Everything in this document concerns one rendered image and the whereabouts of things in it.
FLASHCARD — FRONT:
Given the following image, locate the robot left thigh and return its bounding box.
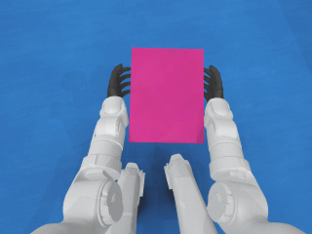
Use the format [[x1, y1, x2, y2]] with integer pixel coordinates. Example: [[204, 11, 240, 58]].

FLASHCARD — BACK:
[[105, 167, 145, 234]]

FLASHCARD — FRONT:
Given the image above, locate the carton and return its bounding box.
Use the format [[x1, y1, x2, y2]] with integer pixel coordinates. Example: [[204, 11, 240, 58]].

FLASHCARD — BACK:
[[129, 48, 205, 143]]

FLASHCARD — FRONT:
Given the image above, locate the robot right thigh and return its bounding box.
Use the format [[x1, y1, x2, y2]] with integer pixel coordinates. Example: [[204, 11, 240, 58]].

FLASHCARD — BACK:
[[164, 158, 218, 234]]

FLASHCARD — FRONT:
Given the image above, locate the robot left hand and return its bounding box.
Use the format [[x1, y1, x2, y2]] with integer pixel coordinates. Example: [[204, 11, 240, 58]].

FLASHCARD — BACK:
[[107, 63, 131, 98]]

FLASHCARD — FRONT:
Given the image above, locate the robot right forearm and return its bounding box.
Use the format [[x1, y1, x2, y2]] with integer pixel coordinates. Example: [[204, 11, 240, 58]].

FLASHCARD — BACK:
[[204, 97, 268, 208]]

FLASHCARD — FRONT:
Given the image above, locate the left robot upper arm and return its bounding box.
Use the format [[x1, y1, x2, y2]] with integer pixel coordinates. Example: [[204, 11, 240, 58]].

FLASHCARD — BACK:
[[30, 178, 124, 234]]

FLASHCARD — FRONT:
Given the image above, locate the right robot upper arm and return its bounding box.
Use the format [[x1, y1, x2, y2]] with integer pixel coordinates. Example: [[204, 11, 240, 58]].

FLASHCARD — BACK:
[[207, 179, 306, 234]]

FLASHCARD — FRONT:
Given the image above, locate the robot right hand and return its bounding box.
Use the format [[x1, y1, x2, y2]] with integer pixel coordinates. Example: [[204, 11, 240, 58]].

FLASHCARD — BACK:
[[204, 65, 224, 102]]

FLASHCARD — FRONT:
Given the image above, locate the robot thigh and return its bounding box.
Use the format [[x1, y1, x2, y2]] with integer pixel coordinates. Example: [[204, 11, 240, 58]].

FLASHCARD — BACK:
[[164, 158, 218, 234], [105, 167, 145, 234]]

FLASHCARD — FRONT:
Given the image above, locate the robot left forearm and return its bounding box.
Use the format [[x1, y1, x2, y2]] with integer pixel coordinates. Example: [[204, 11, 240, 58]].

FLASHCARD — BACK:
[[62, 96, 129, 216]]

